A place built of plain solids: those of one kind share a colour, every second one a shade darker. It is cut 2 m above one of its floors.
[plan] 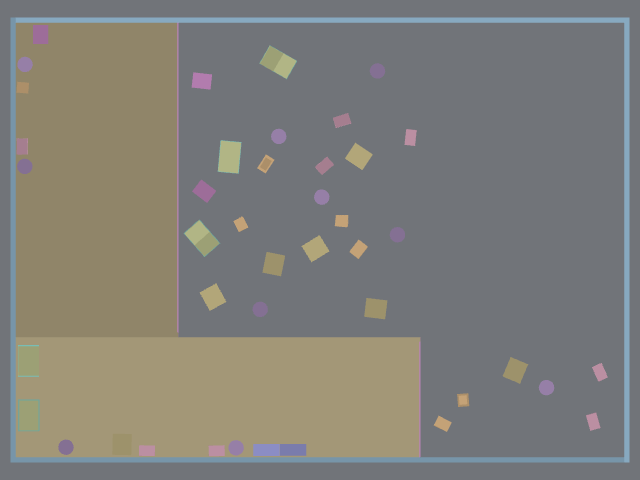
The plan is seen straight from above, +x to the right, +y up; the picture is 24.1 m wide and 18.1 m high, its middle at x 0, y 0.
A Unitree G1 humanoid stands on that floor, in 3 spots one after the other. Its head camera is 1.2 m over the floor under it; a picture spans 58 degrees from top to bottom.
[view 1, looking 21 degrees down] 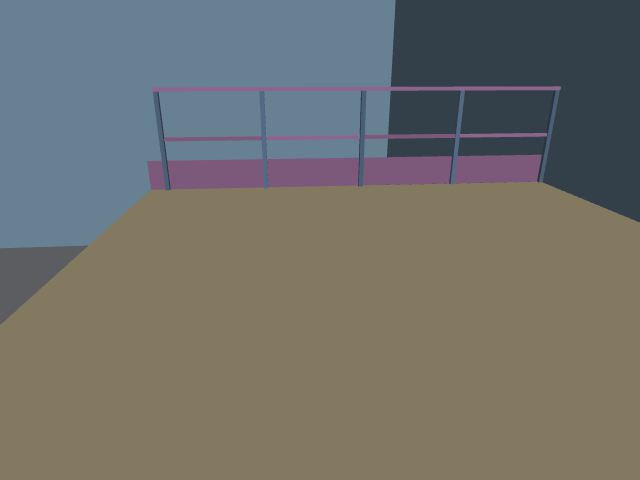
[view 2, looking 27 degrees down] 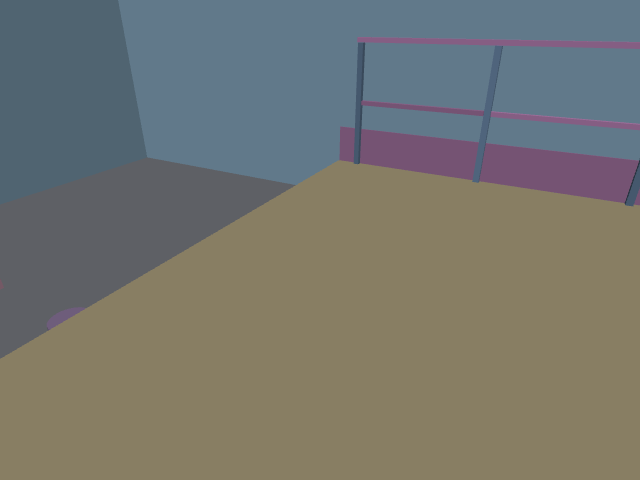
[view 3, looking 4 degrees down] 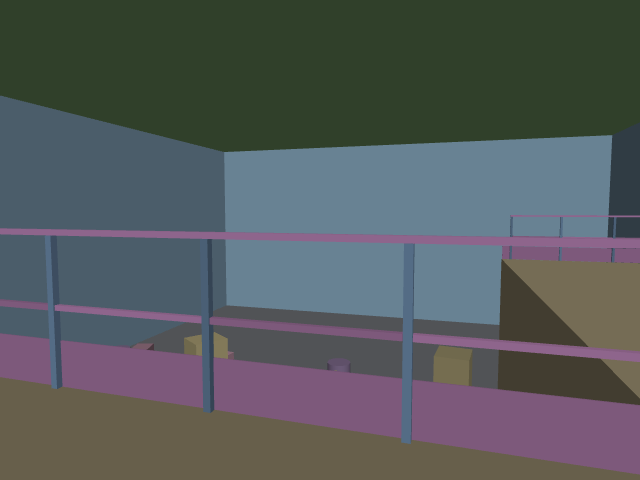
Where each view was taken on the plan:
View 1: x -1.03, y -5.13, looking -5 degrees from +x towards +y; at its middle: floor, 3.35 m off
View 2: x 0.14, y -5.41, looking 28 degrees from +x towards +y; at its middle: floor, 2.64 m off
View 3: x -7.57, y -2.50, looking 17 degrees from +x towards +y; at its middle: guard_rail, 2.29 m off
